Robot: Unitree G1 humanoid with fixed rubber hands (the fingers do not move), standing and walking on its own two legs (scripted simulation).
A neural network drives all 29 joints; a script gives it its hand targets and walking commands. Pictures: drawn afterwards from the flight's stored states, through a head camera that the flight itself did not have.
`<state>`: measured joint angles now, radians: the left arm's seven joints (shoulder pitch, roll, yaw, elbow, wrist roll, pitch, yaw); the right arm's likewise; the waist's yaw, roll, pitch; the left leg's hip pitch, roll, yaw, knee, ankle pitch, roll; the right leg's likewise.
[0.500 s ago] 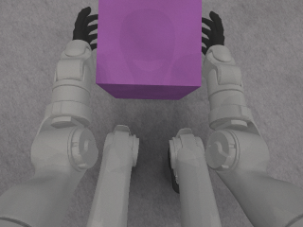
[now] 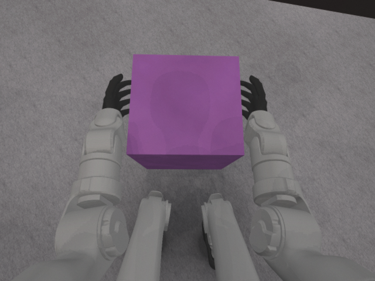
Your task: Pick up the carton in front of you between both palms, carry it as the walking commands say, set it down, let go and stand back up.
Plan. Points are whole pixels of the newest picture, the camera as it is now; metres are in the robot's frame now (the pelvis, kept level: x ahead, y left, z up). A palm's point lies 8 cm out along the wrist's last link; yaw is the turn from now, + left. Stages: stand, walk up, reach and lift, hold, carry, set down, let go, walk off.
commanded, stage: reach and lift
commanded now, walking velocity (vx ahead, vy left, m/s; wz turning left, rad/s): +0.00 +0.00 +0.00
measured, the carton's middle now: (185, 122) +0.45 +0.02 -0.11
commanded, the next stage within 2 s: hold in 1.88 s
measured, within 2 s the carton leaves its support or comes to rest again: neither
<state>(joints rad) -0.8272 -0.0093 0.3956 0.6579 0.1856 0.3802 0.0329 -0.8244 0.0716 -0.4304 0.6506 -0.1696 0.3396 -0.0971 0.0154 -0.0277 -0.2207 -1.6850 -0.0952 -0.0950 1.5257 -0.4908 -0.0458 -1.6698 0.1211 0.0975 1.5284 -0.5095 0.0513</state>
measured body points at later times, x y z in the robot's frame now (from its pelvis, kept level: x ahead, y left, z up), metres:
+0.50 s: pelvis +0.05 +0.00 +0.14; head +0.14 +0.01 +0.58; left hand +0.40 +0.16 +0.10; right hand +0.41 -0.14 +0.11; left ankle +0.09 +0.13 -0.54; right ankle +0.08 -0.13 -0.54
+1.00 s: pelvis +0.07 +0.00 +0.20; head +0.03 +0.00 +0.65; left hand +0.37 +0.15 +0.22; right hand +0.38 -0.15 +0.22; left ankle +0.09 +0.13 -0.54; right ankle +0.08 -0.13 -0.54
